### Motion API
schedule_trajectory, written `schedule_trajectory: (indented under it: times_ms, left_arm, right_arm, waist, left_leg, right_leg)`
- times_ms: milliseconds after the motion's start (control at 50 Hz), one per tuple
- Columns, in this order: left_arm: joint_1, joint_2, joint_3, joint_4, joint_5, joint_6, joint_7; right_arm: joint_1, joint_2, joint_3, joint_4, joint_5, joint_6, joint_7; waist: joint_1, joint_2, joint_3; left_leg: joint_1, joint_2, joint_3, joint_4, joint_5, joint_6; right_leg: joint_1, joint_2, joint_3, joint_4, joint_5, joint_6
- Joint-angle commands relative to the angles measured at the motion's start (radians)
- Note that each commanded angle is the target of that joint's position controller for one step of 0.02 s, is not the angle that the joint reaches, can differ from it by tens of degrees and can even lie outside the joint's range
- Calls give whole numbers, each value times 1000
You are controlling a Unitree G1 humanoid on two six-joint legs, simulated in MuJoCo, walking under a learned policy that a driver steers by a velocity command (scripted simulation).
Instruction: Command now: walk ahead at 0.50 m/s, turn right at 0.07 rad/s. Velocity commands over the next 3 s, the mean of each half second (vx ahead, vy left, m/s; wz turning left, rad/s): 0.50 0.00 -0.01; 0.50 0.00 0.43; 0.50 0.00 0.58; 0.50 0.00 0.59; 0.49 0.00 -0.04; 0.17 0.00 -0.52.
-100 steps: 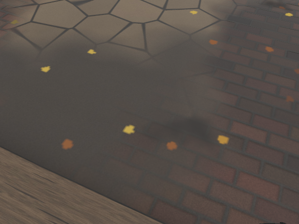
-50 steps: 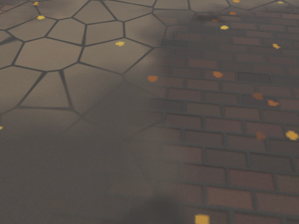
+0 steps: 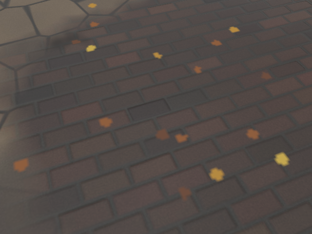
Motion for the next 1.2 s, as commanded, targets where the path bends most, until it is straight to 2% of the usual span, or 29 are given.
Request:
schedule_trajectory:
  times_ms: [20, 40, 100, 160, 240, 320, 380, 420, 440, 460, 480, 500, 520, 540, 560, 640, 780, 880, 940, 960, 980, 1000, 1020, 1040, 1060, 1080, 1100, 1120, 1200]
  left_arm:
    - [-115, 116, 23, -122, 13, -34, 7]
    - [-102, 106, 26, -121, 19, -30, 7]
    - [-80, 65, 21, -115, 16, -18, 8]
    - [-176, 44, 11, -140, 22, -16, 8]
    - [-297, 24, -1, -157, 16, -25, -4]
    - [-412, 34, -3, -192, 6, -33, -26]
    - [-420, 60, 3, -205, 7, -41, -42]
    - [-279, 104, 26, -167, 15, -45, -39]
    - [-105, 157, 50, -120, 23, -46, -29]
    - [54, 251, 72, -98, 45, -45, -18]
    - [93, 230, 64, -80, 30, -37, -22]
    - [61, 153, 43, -82, 23, -33, -17]
    - [-20, 125, 31, -88, 19, -32, -14]
    - [-86, 99, 22, -89, 25, -34, -15]
    - [-130, 72, 14, -87, 31, -41, -18]
    - [-167, 78, 21, -52, 41, -66, -18]
    - [-110, 128, 33, 3, 36, -57, 10]
    - [-29, 164, 47, 46, 15, -21, 16]
    - [-55, 205, 58, 40, 3, 0, 24]
    - [-68, 217, 61, 37, 2, 9, 27]
    - [-87, 216, 57, 31, -2, 13, 30]
    - [-71, 174, 40, 10, 22, 4, 31]
    - [9, 33, -3, -40, 45, -28, 12]
    - [-106, 116, 9, -53, 5, -69, -4]
    - [-185, 145, 17, -82, -23, -89, -11]
    - [-192, 135, 15, -77, -9, -97, -4]
    - [-191, 142, 22, -68, 18, -95, 3]
    - [-171, 148, 29, -65, 25, -83, 3]
    - [-208, 103, 21, -94, 41, -46, 7]
  right_arm:
    - [142, -119, -32, -10, -10, 8, -7]
    - [125, -101, -24, -10, -19, 4, -8]
    - [138, -107, -26, 9, -4, -2, -9]
    - [169, -146, -37, 31, 2, 4, -22]
    - [223, -157, -38, 59, 14, 15, -29]
    - [292, -166, -40, 97, 17, 29, -30]
    - [296, -186, -48, 113, 19, 45, -39]
    - [268, -194, -49, 112, 23, 53, -43]
    - [255, -169, -37, 100, 16, 55, -44]
    - [309, -88, -10, 69, 1, 43, -41]
    - [376, -52, 7, 84, 8, 26, -35]
    - [291, -155, -24, 80, 36, 20, -33]
    - [214, -174, -30, 54, 43, 19, -34]
    - [177, -161, -32, 50, 32, 23, -38]
    - [180, -147, -37, 53, 24, 34, -41]
    - [211, -84, -37, 57, 27, 77, -45]
    - [20, -56, -24, -8, 13, 69, -13]
    - [-112, -53, -15, -89, 14, 73, 17]
    - [-58, -94, -35, -108, 15, 79, 27]
    - [35, -125, -53, -92, 19, 82, 26]
    - [195, -177, -84, -52, 21, 82, 16]
    - [341, -273, -118, -20, 20, 92, -8]
    - [290, -345, -119, -33, 24, 79, -8]
    - [324, -259, -94, -54, 14, 68, -4]
    - [285, -213, -81, -49, 10, 56, -3]
    - [220, -186, -73, -58, 15, 50, -4]
    - [157, -156, -64, -72, 12, 48, -6]
    - [126, -135, -54, -89, 2, 47, -11]
    - [150, -176, -63, -89, 8, 42, -33]
  waist:
    - [-85, 57, -66]
    - [-53, 79, -58]
    - [-26, 100, -50]
    - [-43, 78, -18]
    - [-87, 86, 4]
    - [-123, 87, 42]
    - [-98, 102, 38]
    - [-9, 111, -49]
    - [69, 90, -165]
    - [93, -75, -335]
    - [81, -240, -446]
    - [102, -143, -318]
    - [78, -104, -182]
    - [46, -56, -108]
    - [12, -64, -57]
    - [-43, -65, -4]
    - [10, -22, 53]
    - [49, -11, 95]
    - [-11, -62, 24]
    - [-68, -73, -30]
    - [-155, -51, -111]
    - [-201, 81, -206]
    - [-70, 288, -290]
    - [-149, 168, -350]
    - [-148, 128, -217]
    - [-101, 44, -139]
    - [-62, 26, -89]
    - [-30, 39, -78]
    - [-15, 47, -36]
  left_leg:
    - [448, 316, -460, -288, -59, 188]
    - [382, 287, -403, -307, 35, 177]
    - [327, 260, -302, -357, 171, 186]
    - [323, 246, -224, -389, 258, 178]
    - [314, 196, -125, -393, 257, 135]
    - [406, 246, -146, -358, 232, 136]
    - [502, 290, -162, -288, 337, 118]
    - [483, 255, -133, -124, 607, 88]
    - [366, 202, -105, 71, 580, 58]
    - [5, 84, -46, 444, 212, -4]
    - [-218, -5, -125, 655, -438, -25]
    - [-312, 49, -176, 743, -402, -20]
    - [-332, 94, -145, 724, -302, -18]
    - [-295, 130, -128, 679, -225, -23]
    - [-249, 156, -130, 639, -172, -26]
    - [-199, 177, -143, 587, -50, -45]
    - [-221, 155, -75, 233, 254, -47]
    - [-289, 137, -13, 109, 139, -8]
    - [-136, 55, 74, 98, -19, 45]
    - [-12, 13, 97, 88, -54, 70]
    - [224, -27, 92, 9, 11, 109]
    - [536, 112, -148, -14, 36, 172]
    - [816, 336, -721, -134, -133, 358]
    - [848, 365, -819, -239, -181, 353]
    - [753, 338, -670, -250, -96, 308]
    - [605, 292, -548, -248, 8, 272]
    - [474, 257, -463, -260, 111, 250]
    - [394, 233, -421, -283, 178, 243]
    - [252, 189, -324, -325, 304, 239]
  right_leg:
    - [-463, -123, 8, 123, 118, 0]
    - [-402, -151, 9, 77, 148, 1]
    - [-370, -168, -20, -27, 180, 23]
    - [-411, -178, -40, -199, 321, 48]
    - [-331, -141, -76, -437, 529, 50]
    - [-337, -118, -84, -539, 529, 34]
    - [-318, -102, -86, -588, 416, -5]
    - [-76, -53, -127, -635, 397, -46]
    - [199, -95, -88, -609, 443, -86]
    - [622, -351, 234, -579, 438, -198]
    - [752, -485, 561, -699, 278, -278]
    - [653, -446, 489, -741, 161, -231]
    - [495, -415, 350, -779, 181, -191]
    - [356, -374, 257, -822, 224, -170]
    - [256, -339, 179, -866, 270, -153]
    - [119, -308, -7, -960, 411, -147]
    - [179, -281, -222, -979, 525, -110]
    - [378, -345, -266, -904, 639, -101]
    - [424, -350, -307, -727, 1081, -70]
    - [410, -338, -320, -589, 1204, -56]
    - [321, -299, -343, -378, 1167, -24]
    - [54, -247, -344, -59, 794, 23]
    - [-373, -23, -200, 247, -126, 76]
    - [-477, -41, -8, 322, -135, 54]
    - [-542, -85, -13, 290, -38, 31]
    - [-500, -130, -15, 201, 47, 23]
    - [-433, -156, -20, 118, 93, 32]
    - [-368, -174, -13, 81, 125, 41]
    - [-336, -159, -46, -117, 234, 102]
Next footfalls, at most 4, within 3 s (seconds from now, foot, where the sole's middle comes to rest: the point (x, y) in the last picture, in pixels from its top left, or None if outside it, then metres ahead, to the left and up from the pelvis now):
0.44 right None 0.41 -0.14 -0.76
0.98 left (134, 186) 0.67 0.13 -0.76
1.48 right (149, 125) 1.02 0.08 -0.76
2.00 left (76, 121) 1.03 0.46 -0.76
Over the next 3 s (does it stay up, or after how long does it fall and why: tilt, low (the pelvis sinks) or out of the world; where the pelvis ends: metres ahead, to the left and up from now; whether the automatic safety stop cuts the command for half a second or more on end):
stays up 1.30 0.63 0.00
